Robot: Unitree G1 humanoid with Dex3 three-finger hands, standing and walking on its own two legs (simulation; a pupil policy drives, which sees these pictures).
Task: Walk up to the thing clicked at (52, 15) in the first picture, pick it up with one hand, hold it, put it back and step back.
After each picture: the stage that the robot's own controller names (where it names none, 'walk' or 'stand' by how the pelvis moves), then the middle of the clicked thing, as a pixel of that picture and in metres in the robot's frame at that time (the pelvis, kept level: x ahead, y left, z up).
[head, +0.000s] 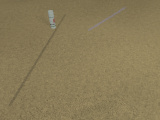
stand; (51, 19) +1.84 +0.41 -0.66
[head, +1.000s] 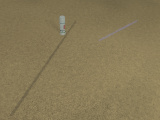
walk; (62, 25) +1.73 +0.21 -0.64
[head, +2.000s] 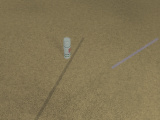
walk; (67, 48) +1.18 +0.12 -0.65
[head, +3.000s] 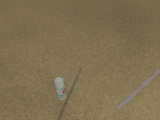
walk; (60, 88) +0.74 +0.19 -0.63
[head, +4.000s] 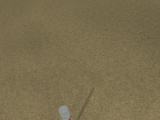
walk; (66, 116) +0.47 +0.22 -0.64
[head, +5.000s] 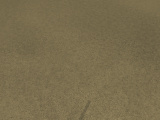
stand; out of the picture +0.37 +0.16 -0.65
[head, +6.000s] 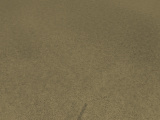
stand; out of the picture +0.36 +0.19 -0.66
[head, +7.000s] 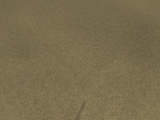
stand; out of the picture +0.36 +0.20 -0.66
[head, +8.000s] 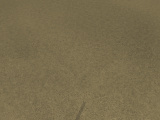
stand; out of the picture +0.36 +0.20 -0.66
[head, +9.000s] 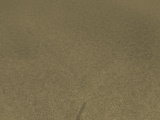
stand; out of the picture +0.35 +0.20 -0.66
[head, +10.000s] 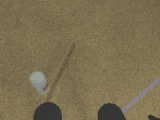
go down; (40, 83) +0.41 +0.20 -0.41
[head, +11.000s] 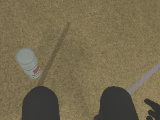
go down; (30, 65) +0.44 +0.23 -0.28
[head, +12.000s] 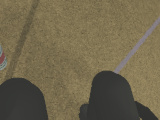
close in; out of the picture +0.42 +0.27 -0.18
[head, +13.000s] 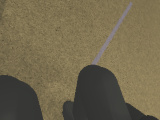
close; out of the picture +0.41 +0.28 -0.16
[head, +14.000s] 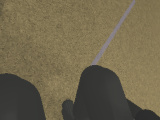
lift; out of the picture +0.39 +0.28 -0.16
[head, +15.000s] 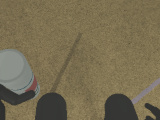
lift; (21, 80) +0.32 +0.20 +0.01
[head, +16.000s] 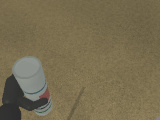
hold; (36, 90) +0.31 +0.16 +0.04
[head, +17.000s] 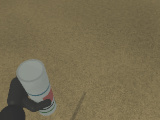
hold; (40, 92) +0.31 +0.15 +0.04
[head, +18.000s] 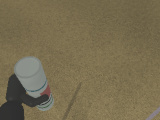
crouch; (38, 88) +0.33 +0.16 +0.01
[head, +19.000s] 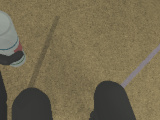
lower; (8, 45) +0.45 +0.21 -0.05
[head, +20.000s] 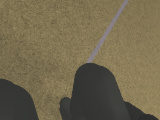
lower; out of the picture +0.42 +0.29 -0.15
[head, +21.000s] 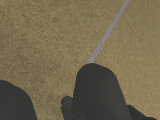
lower; out of the picture +0.41 +0.29 -0.16
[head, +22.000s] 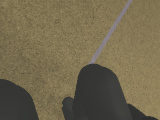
lower; out of the picture +0.41 +0.29 -0.16
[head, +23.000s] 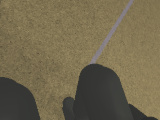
lower; out of the picture +0.40 +0.29 -0.16
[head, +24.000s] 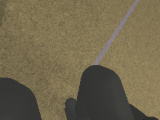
open; out of the picture +0.40 +0.26 -0.16
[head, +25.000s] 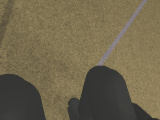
stand; out of the picture +0.40 +0.26 -0.17
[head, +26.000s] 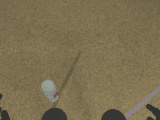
walk; (50, 91) +0.41 +0.19 -0.45
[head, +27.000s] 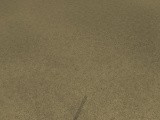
stand; out of the picture +0.37 +0.17 -0.60
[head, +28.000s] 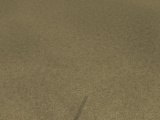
stand; out of the picture +0.37 +0.17 -0.60
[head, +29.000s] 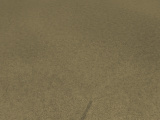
stand; out of the picture +0.38 +0.15 -0.65
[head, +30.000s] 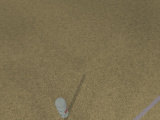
walk; (62, 108) +0.44 +0.17 -0.62
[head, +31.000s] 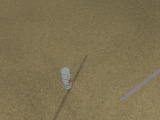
walk; (66, 78) +0.70 +0.15 -0.63
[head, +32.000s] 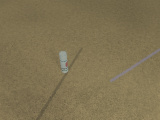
stand; (63, 62) +1.02 +0.20 -0.63
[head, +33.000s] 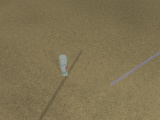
stand; (63, 65) +0.98 +0.20 -0.66
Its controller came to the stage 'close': yes
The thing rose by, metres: 0.67
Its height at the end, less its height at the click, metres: +0.00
